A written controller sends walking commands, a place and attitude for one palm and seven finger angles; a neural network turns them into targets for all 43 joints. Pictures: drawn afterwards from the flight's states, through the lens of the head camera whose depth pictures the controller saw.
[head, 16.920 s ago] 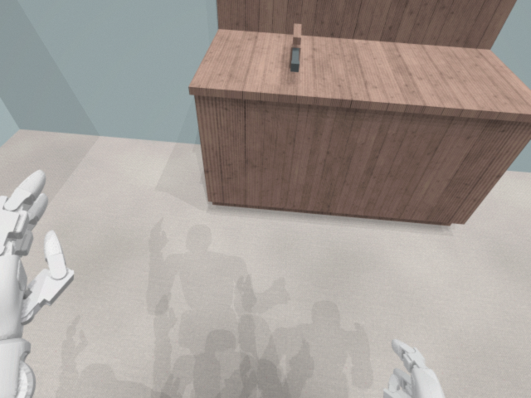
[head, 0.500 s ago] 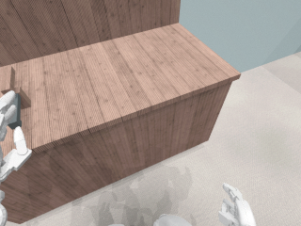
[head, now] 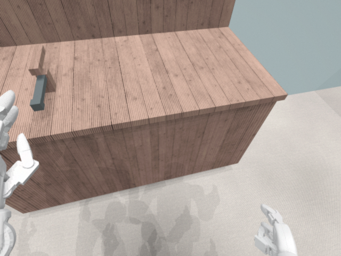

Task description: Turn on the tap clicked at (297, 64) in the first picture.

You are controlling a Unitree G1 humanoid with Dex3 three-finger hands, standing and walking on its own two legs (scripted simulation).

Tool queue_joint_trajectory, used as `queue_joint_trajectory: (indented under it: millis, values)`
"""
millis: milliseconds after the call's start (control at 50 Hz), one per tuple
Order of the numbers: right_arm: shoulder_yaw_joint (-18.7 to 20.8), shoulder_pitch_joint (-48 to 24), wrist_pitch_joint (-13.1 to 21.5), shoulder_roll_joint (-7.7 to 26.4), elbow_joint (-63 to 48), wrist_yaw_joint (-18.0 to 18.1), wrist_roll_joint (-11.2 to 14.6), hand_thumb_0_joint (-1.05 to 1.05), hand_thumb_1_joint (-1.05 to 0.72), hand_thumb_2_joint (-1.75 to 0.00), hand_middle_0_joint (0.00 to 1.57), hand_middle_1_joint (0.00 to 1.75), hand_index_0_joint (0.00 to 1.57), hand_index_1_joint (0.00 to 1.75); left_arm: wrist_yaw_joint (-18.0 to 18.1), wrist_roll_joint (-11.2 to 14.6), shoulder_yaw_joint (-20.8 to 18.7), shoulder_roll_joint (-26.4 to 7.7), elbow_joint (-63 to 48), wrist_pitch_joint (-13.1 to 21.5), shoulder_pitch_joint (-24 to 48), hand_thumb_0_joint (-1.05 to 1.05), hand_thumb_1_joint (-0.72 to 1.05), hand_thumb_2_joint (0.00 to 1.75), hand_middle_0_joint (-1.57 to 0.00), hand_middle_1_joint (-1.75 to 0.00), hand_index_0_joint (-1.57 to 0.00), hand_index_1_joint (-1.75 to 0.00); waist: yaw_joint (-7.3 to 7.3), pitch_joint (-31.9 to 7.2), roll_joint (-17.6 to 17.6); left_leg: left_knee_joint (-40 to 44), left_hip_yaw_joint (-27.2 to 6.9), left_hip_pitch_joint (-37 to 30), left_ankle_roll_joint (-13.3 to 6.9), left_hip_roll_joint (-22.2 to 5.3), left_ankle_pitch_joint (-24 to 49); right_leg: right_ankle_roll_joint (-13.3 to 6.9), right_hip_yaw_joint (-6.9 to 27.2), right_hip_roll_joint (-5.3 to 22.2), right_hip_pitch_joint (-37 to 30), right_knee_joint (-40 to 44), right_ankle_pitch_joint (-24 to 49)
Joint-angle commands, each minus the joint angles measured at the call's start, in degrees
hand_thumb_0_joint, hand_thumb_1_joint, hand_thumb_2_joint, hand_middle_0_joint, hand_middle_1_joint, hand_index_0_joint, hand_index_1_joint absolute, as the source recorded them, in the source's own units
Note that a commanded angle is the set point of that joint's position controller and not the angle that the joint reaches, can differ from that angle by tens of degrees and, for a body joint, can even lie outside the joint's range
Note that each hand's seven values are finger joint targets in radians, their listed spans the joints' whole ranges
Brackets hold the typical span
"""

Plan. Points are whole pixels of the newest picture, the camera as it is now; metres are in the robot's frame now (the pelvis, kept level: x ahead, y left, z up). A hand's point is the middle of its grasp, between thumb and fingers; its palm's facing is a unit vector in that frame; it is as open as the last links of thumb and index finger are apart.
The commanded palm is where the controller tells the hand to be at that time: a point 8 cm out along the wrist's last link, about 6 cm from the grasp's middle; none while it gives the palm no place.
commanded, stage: come to a stop and stand still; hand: left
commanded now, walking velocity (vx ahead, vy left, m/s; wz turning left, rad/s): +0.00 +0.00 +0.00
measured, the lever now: (37, 104) +0.49 +0.45 +0.00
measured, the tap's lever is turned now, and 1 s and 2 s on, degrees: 0 0 0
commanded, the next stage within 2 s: look again from close up in 0.58 s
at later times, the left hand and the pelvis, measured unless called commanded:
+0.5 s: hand (18, 167) +0.21 +0.26 +0.18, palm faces +0.42 -0.83 -0.35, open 7.5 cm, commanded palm +0.15 +0.30 +0.18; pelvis -0.01 +0.02 +0.00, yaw +1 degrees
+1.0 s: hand (43, 162) +0.23 +0.24 +0.16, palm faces +0.27 -0.88 -0.39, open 7.4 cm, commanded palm +0.17 +0.30 +0.18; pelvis +0.00 +0.02 +0.00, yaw -2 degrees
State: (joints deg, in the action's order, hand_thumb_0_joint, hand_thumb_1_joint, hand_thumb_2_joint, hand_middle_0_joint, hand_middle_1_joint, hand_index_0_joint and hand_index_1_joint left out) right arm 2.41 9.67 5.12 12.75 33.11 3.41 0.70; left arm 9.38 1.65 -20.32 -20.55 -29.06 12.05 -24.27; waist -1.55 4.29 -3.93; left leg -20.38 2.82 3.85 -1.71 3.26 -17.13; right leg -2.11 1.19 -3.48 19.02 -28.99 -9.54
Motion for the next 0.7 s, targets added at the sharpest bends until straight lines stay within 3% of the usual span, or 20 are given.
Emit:
queue_joint_trajectory:
  millis: [0, 20, 60, 80, 120, 140, 160, 180, 220, 240, 280, 300, 340, 380, 440, 500, 540, 640, 660, 680]
  values:
    - [0.6, -3.0, 2.8, 3.9, -8.5, -0.9, 0.1, 0.0, -0.9, -0.9, 0.2, 0.3, 0.2, 0.3, 0.1, 0.2, -8.3, -11.5, -14.1, 3.2, 1.5, 0.0, 0.9, 0.9, -0.2, -0.3, -0.2, -0.3, 1.34, -7.1, 18.2, -1.4, -9.8, -3.9, -4.6, -14.3, 34.6, 1.3, -0.7, 3.2, 1.4, -3.5, -8.5]
    - [0.5, -3.5, 2.5, 4.7, -8.6, -1.2, 0.3, 0.0, -0.9, -0.9, 0.2, 0.3, 0.2, 0.3, -0.5, 0.2, -7.9, -10.6, -12.3, 2.5, 0.8, 0.0, 0.9, 0.9, -0.2, -0.3, -0.2, -0.3, 0.93, -4.8, 15.5, -2.0, -9.4, 2.4, -3.9, -14.3, 31.0, 0.5, -0.8, 3.2, -3.4, 0.1, -7.3]
    - [0.6, -2.8, 2.0, 5.7, -9.3, -1.8, 1.1, 0.0, -0.9, -0.9, 0.2, 0.3, 0.2, 0.3, -1.1, 0.5, -8.4, -10.6, -11.1, 1.6, 1.1, 0.0, 0.9, 0.9, -0.2, -0.3, -0.2, -0.3, 0.68, -4.9, 6.7, -6.9, -7.1, 11.7, -2.3, -11.3, 22.8, -0.4, 0.6, 3.9, -15.3, 6.0, 6.4]
    - [0.8, -2.7, 1.9, 5.8, -9.5, -1.8, 1.3, 0.0, -0.9, -0.9, 0.2, 0.3, 0.2, 0.3, -1.4, 1.1, -7.2, -9.4, -9.4, 1.3, 1.7, 0.0, 0.9, 0.9, -0.2, -0.3, -0.2, -0.3, 1.13, -5.5, 1.4, -9.7, -6.2, 15.7, -1.3, -8.5, 14.5, -1.6, 4.8, 6.1, -18.6, 6.8, 7.9]
    - [1.6, -0.9, 1.3, 6.5, -9.9, -1.9, 1.6, 0.0, -0.9, -0.9, 0.2, 0.3, 0.2, 0.3, -1.9, 2.0, -6.0, -7.9, -5.7, 0.9, -0.7, 0.0, 0.9, 0.9, -0.2, -0.3, -0.2, -0.3, 1.77, -4.8, -6.0, -16.3, -5.5, 14.4, -0.1, -2.9, -3.6, -4.6, 20.0, 14.4, -8.7, 16.5, -7.9]
    - [1.3, -0.5, 0.8, 6.0, -9.6, -2.0, 1.6, 0.0, -0.9, -0.9, 0.2, 0.3, 0.2, 0.3, -1.9, 1.9, -5.7, -8.1, -5.3, 0.5, -0.9, 0.0, 0.9, 0.9, -0.2, -0.3, -0.2, -0.3, 1.73, -3.6, -6.5, -16.8, -5.7, 12.3, -0.3, -3.0, -6.2, -4.9, 22.3, 16.3, -3.4, 20.2, -16.2]
    - [0.9, -0.9, 0.4, 5.7, -9.2, -1.9, 1.3, 0.0, -0.9, -0.9, 0.2, 0.3, 0.2, 0.3, -1.8, 1.8, -5.7, -8.3, -5.1, 0.3, 0.0, 0.0, 0.9, 0.9, -0.2, -0.3, -0.2, -0.3, 1.72, -2.8, -3.9, -14.3, -6.2, 11.3, -0.6, -3.9, -6.3, -4.7, 21.7, 16.4, -1.3, 20.4, -19.8]
    - [0.0, -1.0, 0.2, 5.1, -8.7, -1.8, 1.1, 0.0, -0.9, -0.9, 0.2, 0.3, 0.2, 0.3, -1.8, 1.6, -4.7, -8.3, -6.6, 0.6, 2.2, 0.0, 0.9, 0.9, -0.2, -0.3, -0.2, -0.3, 1.91, -4.7, -1.8, -9.2, -5.7, 8.8, -1.0, -4.2, -5.6, -4.5, 18.4, 15.3, -1.2, 18.8, -20.4]
    - [-1.0, -1.2, 0.4, 5.2, -8.4, -1.1, 0.4, 0.0, -0.9, -0.9, 0.2, 0.3, 0.2, 0.3, -1.3, 1.3, -3.6, -8.3, -9.1, 1.0, 4.8, 0.0, 0.9, 0.9, -0.2, -0.3, -0.2, -0.3, 2.01, -7.1, 5.3, -0.8, -6.5, 4.2, -1.7, -5.0, -3.5, -1.6, 11.0, 9.2, -1.9, 13.7, -18.5]
    - [-0.9, -1.5, 0.7, 5.7, -8.6, -0.8, 0.2, 0.0, -0.9, -0.9, 0.2, 0.3, 0.2, 0.3, -1.0, 1.0, -3.1, -8.3, -11.2, 1.3, 6.6, 0.0, 0.9, 0.9, -0.2, -0.3, -0.2, -0.3, 1.64, -7.7, 9.7, 2.4, -9.1, 4.8, -2.5, -6.9, -4.3, 0.0, 8.0, 5.9, -3.5, 10.3, -16.0]
    - [-1.9, -3.1, 1.8, 4.8, -8.6, -0.2, 0.2, 0.0, -0.9, -0.9, 0.2, 0.3, 0.2, 0.3, -0.3, 0.5, -2.7, -9.0, -15.2, 1.6, 11.3, 0.0, 0.9, 0.9, -0.2, -0.3, -0.2, -0.3, 1.1, -5.6, 18.4, 9.5, -15.8, 9.1, -3.4, -12.0, -10.6, 1.0, 2.9, 3.3, -5.5, 1.5, -8.7]
    - [-1.9, -3.4, 2.3, 4.4, -8.8, -0.1, 0.3, 0.0, -0.9, -0.9, 0.2, 0.3, 0.2, 0.3, 0.1, 0.2, -2.4, -8.8, -15.3, 1.3, 11.8, 0.0, 0.9, 0.9, -0.2, -0.3, -0.2, -0.3, 0.82, -4.5, 17.4, 9.1, -15.7, 12.2, -3.9, -13.2, -8.5, 1.4, 2.0, 3.3, -8.1, 0.2, -4.3]
    - [-1.2, -2.4, 2.9, 5.1, -8.6, -0.4, 0.2, 0.0, -0.9, -0.9, 0.2, 0.3, 0.2, 0.3, 0.4, 0.2, -3.1, -9.5, -15.3, 0.9, 10.8, 0.0, 0.9, 0.9, -0.2, -0.3, -0.2, -0.3, 0.43, -7.0, 11.1, 4.0, -11.8, 10.4, -2.5, -11.1, 6.2, 1.1, 1.8, 4.1, -13.0, 2.8, 3.2]
    - [-1.3, -2.5, 3.5, 4.6, -8.5, -0.5, 0.1, 0.0, -0.9, -0.9, 0.2, 0.3, 0.2, 0.3, 0.5, 0.6, -4.8, -10.5, -14.3, 0.9, 8.3, 0.0, 0.9, 0.9, -0.2, -0.3, -0.2, -0.3, 0.35, -9.2, 8.9, 0.9, -9.3, 10.7, -0.1, -9.0, 14.8, 0.3, 1.8, 5.5, -17.7, 3.5, 9.1]
    - [-0.6, -1.2, 3.3, 5.3, -8.2, -1.2, 0.3, 0.0, -0.9, -0.9, 0.2, 0.3, 0.2, 0.3, 0.2, 1.3, -5.3, -9.3, -9.4, 1.2, 1.7, 0.0, 0.9, 0.9, -0.2, -0.3, -0.2, -0.3, 0.46, -8.1, 5.1, 0.0, -8.5, 14.1, 0.9, -6.8, 6.3, -1.4, 6.1, 7.3, -18.3, 6.3, 4.3]
    - [-0.7, -0.7, 2.5, 5.4, -7.9, -1.5, 0.3, 0.0, -0.9, -0.9, 0.2, 0.3, 0.2, 0.3, -0.5, 2.0, -5.7, -8.7, -5.4, 1.4, -1.7, 0.0, 0.9, 0.9, -0.2, -0.3, -0.2, -0.3, 1.08, -6.7, 2.3, -0.6, -8.6, 14.4, 1.2, -6.2, 4.2, -2.3, 8.4, 8.5, -15.4, 8.4, 1.5]
    - [-0.8, -0.7, 2.0, 5.5, -7.8, -1.4, 0.3, 0.0, -0.9, -0.9, 0.2, 0.3, 0.2, 0.3, -0.6, 2.0, -5.9, -8.8, -4.3, 1.6, -2.3, 0.0, 0.9, 0.9, -0.2, -0.3, -0.2, -0.3, 1.25, -5.9, 2.3, 0.7, -8.9, 14.5, 0.5, -6.3, 0.7, -1.6, 8.5, 8.1, -13.4, 10.0, -3.1]
    - [-0.7, -1.4, 1.9, 5.5, -8.1, -0.8, 0.3, 0.0, -0.9, -0.9, 0.2, 0.3, 0.2, 0.3, -0.5, 1.8, -5.3, -9.3, -7.8, 2.3, 0.7, 0.0, 0.9, 0.9, -0.2, -0.3, -0.2, -0.3, 1.18, -8.8, 4.6, 0.8, -8.6, 11.8, 0.2, -7.2, 6.1, -0.9, 7.1, 7.6, -15.2, 7.8, 3.5]
    - [-13.9, 10.8, 3.0, 7.9, -17.9, 1.6, 3.1, 0.0, -0.9, -0.9, 0.2, 0.3, 0.2, 0.3, 0.4, 2.0, -17.9, -52.5, -27.6, 10.4, 51.9, 0.0, 0.9, 0.9, -0.2, -0.3, -0.2, -0.3, 5.26, -0.8, 16.0, -2.5, -8.6, 22.5, 1.0, -7.3, 14.6, 2.2, 1.1, 3.1, -9.9, 4.4, -1.4]
    - [-5.4, 1.4, 6.4, 0.0, -8.5, -0.6, 2.7, 0.0, -0.9, -0.9, 0.2, 0.3, 0.2, 0.3, -1.3, -0.5, -19.0, -23.5, 0.3, 6.8, 37.4, 0.0, 0.9, 0.9, -0.2, -0.3, -0.2, -0.3, 0.8, -10.6, 7.7, -2.0, -7.9, 16.0, -0.2, -11.3, 9.9, 1.4, -1.2, 5.1, -7.3, 1.4, -7.5]
